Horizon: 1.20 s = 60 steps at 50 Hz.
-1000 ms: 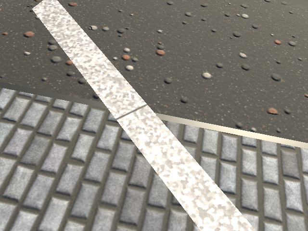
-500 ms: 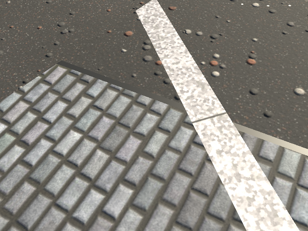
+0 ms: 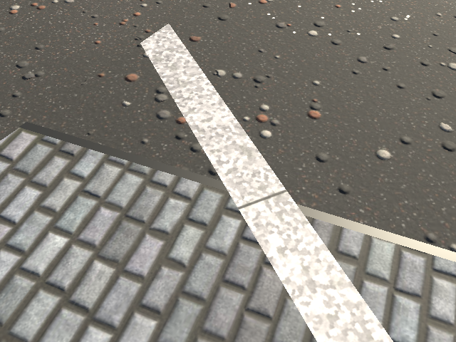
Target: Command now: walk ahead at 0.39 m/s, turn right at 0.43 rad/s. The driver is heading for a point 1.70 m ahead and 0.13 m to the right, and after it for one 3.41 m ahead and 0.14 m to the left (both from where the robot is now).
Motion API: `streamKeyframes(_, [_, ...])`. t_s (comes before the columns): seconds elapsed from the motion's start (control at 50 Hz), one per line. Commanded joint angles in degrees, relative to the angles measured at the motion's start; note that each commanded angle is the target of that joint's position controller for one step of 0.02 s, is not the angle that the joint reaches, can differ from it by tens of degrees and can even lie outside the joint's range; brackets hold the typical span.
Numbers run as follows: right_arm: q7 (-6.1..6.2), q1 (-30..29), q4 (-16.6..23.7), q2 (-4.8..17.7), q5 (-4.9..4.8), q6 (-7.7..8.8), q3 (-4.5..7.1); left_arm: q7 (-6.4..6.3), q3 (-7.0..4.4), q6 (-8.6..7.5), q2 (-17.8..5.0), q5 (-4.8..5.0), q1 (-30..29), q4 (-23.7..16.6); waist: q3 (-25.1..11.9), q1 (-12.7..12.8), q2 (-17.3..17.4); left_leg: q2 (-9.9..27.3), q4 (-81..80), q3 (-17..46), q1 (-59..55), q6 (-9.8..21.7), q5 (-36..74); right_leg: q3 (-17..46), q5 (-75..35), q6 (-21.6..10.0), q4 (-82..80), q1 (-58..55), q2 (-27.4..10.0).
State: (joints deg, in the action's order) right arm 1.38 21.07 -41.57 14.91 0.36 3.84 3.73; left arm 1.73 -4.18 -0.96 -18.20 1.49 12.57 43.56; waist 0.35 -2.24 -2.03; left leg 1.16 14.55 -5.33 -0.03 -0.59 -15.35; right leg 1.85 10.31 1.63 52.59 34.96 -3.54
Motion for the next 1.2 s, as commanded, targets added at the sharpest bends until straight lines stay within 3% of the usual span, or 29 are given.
streamKeyframes(0.02, [-0.11, -3.3, 3.3, 10.4, -0.58, 1.24, 3.06, 0.96, 0.70, -0.82, -0.9, -0.23, -8.8, -7.3, 5.4, -1.1, 8.1, 15.0, -8.3, 4.6, 3.5, 9.7, 4.8, -0.6, -3.1, 0.2, -7.1, 3.3, -2.0])
streamKeyframes(0.12, [-0.88, -2.0, 1.3, 12.9, -1.98, 0.38, 4.13, 1.87, 0.52, -0.52, -2.8, -0.10, -10.0, -9.8, 6.8, -0.6, 6.9, 17.2, -4.2, 0.8, 1.4, 8.5, 8.3, -4.9, 2.6, -4.7, -13.3, -1.3, -0.5])
streamKeyframes(0.16, [-0.86, -3.6, 1.3, 13.3, -2.06, -0.25, 4.01, 1.59, -1.45, -0.48, -5.7, -0.11, -0.1, -7.8, 0.2, 5.7, 5.8, 14.2, 11.9, -4.6, 4.0, 5.9, 31.2, -9.1, 1.8, -7.6, -17.1, -17.4, 5.0])
streamKeyframes(0.18, [-0.67, -1.9, 1.7, 11.1, -1.48, -0.22, 3.02, 0.84, -3.68, -0.21, -9.8, 0.33, 10.1, -5.0, -6.7, 9.9, 3.0, 10.9, 27.1, -7.1, 10.6, 3.5, 35.5, -8.2, 1.2, -9.7, -17.2, -33.1, 7.8])
streamKeyframes(0.2, [-0.55, -0.1, 5.4, 5.6, 0.50, 0.40, 1.01, -0.40, -5.61, -0.10, -18.0, 0.66, 15.4, -4.7, -11.4, 9.2, -13.1, 3.4, 52.1, -6.9, 33.7, -2.1, 4.0, 21.3, 12.1, -18.6, -24.2, -50.4, -7.4])
streamKeyframes(0.22, [-0.64, -1.6, 6.4, 4.9, -0.23, 2.36, 0.08, -0.02, -4.40, -1.32, -17.3, 0.30, 14.6, -7.1, -20.8, 8.5, -12.4, -3.2, 62.5, 8.5, 41.6, -2.1, -18.3, 48.4, 24.3, -24.3, -37.4, -54.9, -15.5])
streamKeyframes(0.24, [-1.18, -7.1, 7.3, 10.4, -2.81, 3.32, 1.37, 0.42, -2.95, -2.34, -12.7, -0.18, 12.0, -6.9, -13.7, 9.8, -5.9, -0.2, 64.8, 11.3, 47.4, -0.9, -13.6, 42.8, 23.8, -21.1, -40.4, -50.9, -15.8])
streamKeyframes(0.26, [-1.27, -8.6, 7.7, 10.3, -3.06, 3.98, 1.18, 0.45, -2.33, -2.85, -10.8, -0.45, 10.0, -6.7, -8.2, 8.0, -4.3, 2.5, 62.0, 10.5, 47.8, 0.9, -9.0, 35.7, 19.9, -19.4, -39.2, -44.4, -14.0])
streamKeyframes(0.28, [-0.82, -8.8, 7.1, 10.1, -1.50, 4.26, 1.19, 0.36, -1.70, -2.85, -8.9, -0.53, 6.1, -7.2, -4.5, 5.7, -0.3, 4.8, 57.3, 10.3, 45.2, 1.4, -4.8, 29.1, 13.0, -17.6, -38.2, -37.0, -11.5])
streamKeyframes(0.3, [-0.60, -7.9, 6.6, 10.0, -0.39, 3.97, 1.53, 0.18, -1.11, -2.84, -7.3, -1.12, 3.2, -8.1, -2.8, 3.5, -1.2, 6.3, 53.2, 10.6, 40.9, 1.4, -1.4, 23.9, 7.1, -16.6, -38.6, -31.1, -8.8])
streamKeyframes(0.38, [-0.98, -7.4, 5.7, 8.3, 0.68, 1.91, 1.29, -0.95, -1.02, -3.34, -7.3, -1.17, 1.7, -8.2, -1.2, 1.4, -1.3, 5.3, 46.4, 8.9, 37.1, -1.3, 5.3, 16.2, -6.3, -17.4, -41.6, -23.6, -5.3])
streamKeyframes(0.48, [-1.95, -15.9, 6.4, 5.1, -0.17, 2.12, -0.35, -1.95, -0.27, -3.57, -6.5, -1.00, 5.2, -4.8, 1.2, 5.2, -2.4, 4.1, 26.4, 6.5, 36.7, -2.5, 23.1, 6.8, -12.4, -13.5, -42.3, -25.4, -2.9])
streamKeyframes(0.6, [-4.43, -23.7, 8.6, 5.1, -1.60, 2.96, -0.94, -1.97, -0.49, -3.23, -8.0, -1.16, 9.8, -0.8, 5.1, 8.4, -0.8, 2.5, 16.0, 5.6, 40.2, 1.6, 23.8, 5.6, -13.5, -13.0, -42.0, -36.2, -8.3])
streamKeyframes(0.64, [-5.30, -23.6, 9.2, 5.2, -1.59, 3.06, -0.94, -2.20, -0.71, -2.64, -8.3, -1.16, 10.0, 0.0, 4.7, 7.7, -0.8, 1.3, 14.8, 5.2, 40.6, 3.6, 18.5, 4.3, -21.6, -12.3, -39.1, -40.8, -9.7])
streamKeyframes(0.68, [-5.46, -19.4, 8.5, 6.8, -1.41, 2.81, -0.20, -2.67, -1.01, -2.12, -9.4, -1.45, 8.8, -0.2, 0.6, 5.0, -2.4, -2.3, 15.3, 2.9, 33.6, 5.8, 12.8, 2.0, -42.4, -11.0, -32.6, -43.1, -9.2])
streamKeyframes(0.72, [-4.69, -6.1, 5.6, 10.7, -1.18, 2.35, 1.90, -3.26, -0.84, -1.22, -9.9, -1.84, 6.6, -1.3, -8.2, -2.6, -2.3, -5.4, 13.8, 1.4, 15.0, 9.0, 13.9, -1.8, -56.5, -8.4, -14.1, -39.6, -6.2])
streamKeyframes(0.74, [-3.96, 2.7, 4.6, 14.4, -0.96, 1.81, 2.78, -3.67, 0.15, -1.50, -7.8, -3.15, 7.3, -2.9, -15.6, -5.3, 3.9, 4.3, 15.5, 15.3, -3.2, 12.8, 17.0, -3.2, -39.0, -6.6, 3.2, -26.5, -3.8])
streamKeyframes(0.76, [-4.27, 3.8, 4.1, 17.2, -1.33, 2.07, 3.41, -2.48, 2.04, -2.74, -1.2, -3.21, 15.4, -3.6, -21.2, 0.3, 18.5, 17.4, 10.9, 46.4, -22.9, 24.1, 5.3, -0.4, 15.9, -1.8, 23.5, -1.6, 8.9])
streamKeyframes(0.78, [-3.92, 4.9, 4.0, 11.2, -2.06, 1.77, 2.21, -1.63, 1.52, -4.44, -6.3, -1.74, 10.0, -3.9, -20.9, -3.7, 11.9, 16.6, 5.2, 50.5, -24.2, 22.2, -2.3, 6.7, 19.4, -2.3, 27.8, 5.1, 7.2])
streamKeyframes(0.8, [-3.39, 1.4, 4.8, 10.3, -1.61, 1.43, 1.86, -0.94, 1.04, -5.71, -8.1, 0.26, 3.4, -6.3, -12.2, -4.0, 8.7, 15.2, 3.6, 42.5, -17.5, 19.7, -1.0, 6.7, 14.8, -2.9, 26.5, 8.8, 4.1])
streamKeyframes(0.82, [-3.19, -1.5, 5.5, 10.3, -1.20, 1.17, 1.82, -0.94, 1.43, -6.60, -7.3, -0.26, 0.0, -7.4, -7.5, -2.6, 2.0, 13.1, 2.5, 37.4, -9.3, 18.4, 4.8, 5.7, 11.5, -3.3, 22.4, 7.8, 2.1])
streamKeyframes(0.84, [-3.10, -3.8, 6.1, 9.7, -0.96, 1.04, 1.58, -1.09, 1.15, -6.90, -7.0, -1.46, -1.4, -7.8, -3.6, -0.7, -0.7, 11.2, 1.3, 33.6, -2.5, 18.1, 11.7, 4.9, 9.7, -2.7, 17.9, 6.3, 0.8])
streamKeyframes(0.86, [-2.87, -5.0, 6.7, 9.2, -0.35, 1.07, 1.24, -1.12, 0.98, -6.63, -6.9, -2.03, -0.5, -8.0, -3.1, 1.2, 0.7, 9.7, 0.0, 31.2, 1.8, 18.2, 16.4, 5.0, 8.6, -2.1, 15.6, 3.0, -0.1])
streamKeyframes(0.92, [-2.17, -6.2, 6.3, 9.3, -1.09, 0.92, 1.25, -1.50, 1.45, -5.14, -5.0, -2.71, 1.8, -7.7, -1.5, 3.5, 3.7, 7.6, -2.0, 26.1, 9.4, 18.7, 22.3, 2.9, 8.2, 1.1, 7.2, 0.5, -1.2])
streamKeyframes(1.02, [-0.70, -3.1, 4.3, 11.9, -1.72, -0.24, 2.09, -1.50, 2.72, -5.06, -1.9, -2.51, -9.1, -10.2, 0.0, -0.6, 5.6, 1.9, -1.1, 19.6, 18.2, 13.9, 17.6, 0.4, -11.9, 3.4, -14.8, -7.4, 2.6])
streamKeyframes(1.1, [-0.43, 0.0, 2.9, 11.6, -2.30, -1.15, 2.13, -1.02, 1.60, -5.74, -4.1, -1.28, -12.5, -11.2, -1.0, -1.5, 7.2, 4.0, 3.4, 25.7, 13.0, 11.7, 10.1, 3.1, -13.7, 2.3, -22.7, -10.7, 4.1])
streamKeyframes(1.16, [-0.39, -1.6, 3.2, 10.9, -1.93, -1.63, 2.12, -1.03, 0.07, -6.31, -6.3, -0.96, -8.0, -10.2, -1.6, 1.9, 9.1, 5.3, 9.5, 29.7, 10.1, 9.7, 9.6, 3.2, -7.7, -0.9, -25.8, -16.4, 3.7])
streamKeyframes(1.18, [-0.55, -1.8, 3.5, 9.1, -1.65, -1.60, 1.53, -1.36, -0.76, -6.51, -7.5, -1.35, -3.2, -9.2, -4.4, 4.4, 8.6, 2.9, 15.2, 28.1, 11.5, 8.0, 11.1, 3.3, -6.9, -2.8, -27.2, -24.1, 2.2])
streamKeyframes(1.2, [-0.87, -1.3, 4.5, 5.4, -0.83, -1.39, 0.18, -1.86, -1.66, -6.62, -10.4, -2.28, 4.6, -8.8, -11.8, 7.6, 2.9, -0.6, 30.3, 23.7, 17.1, 6.0, 4.3, 11.7, -2.5, -6.5, -26.8, -37.4, -6.9])
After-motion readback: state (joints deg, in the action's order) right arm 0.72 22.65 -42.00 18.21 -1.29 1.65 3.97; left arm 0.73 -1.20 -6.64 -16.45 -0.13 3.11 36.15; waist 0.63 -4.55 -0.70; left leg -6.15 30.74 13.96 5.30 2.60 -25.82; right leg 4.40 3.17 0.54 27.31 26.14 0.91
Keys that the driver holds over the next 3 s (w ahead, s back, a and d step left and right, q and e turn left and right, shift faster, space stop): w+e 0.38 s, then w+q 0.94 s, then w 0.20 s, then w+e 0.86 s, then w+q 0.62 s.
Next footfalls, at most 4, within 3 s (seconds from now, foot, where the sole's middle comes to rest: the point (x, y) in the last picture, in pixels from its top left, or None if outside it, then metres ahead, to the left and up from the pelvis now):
0.18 right None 0.21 -0.16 -0.78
0.72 left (246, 313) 0.59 -0.06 -0.78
1.20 right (307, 239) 0.85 -0.29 -0.78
1.70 left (215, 191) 1.06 0.03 -0.78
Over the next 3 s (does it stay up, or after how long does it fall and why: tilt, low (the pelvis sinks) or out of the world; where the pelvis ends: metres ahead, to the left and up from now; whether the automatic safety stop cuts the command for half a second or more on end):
stays up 1.64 -0.13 0.00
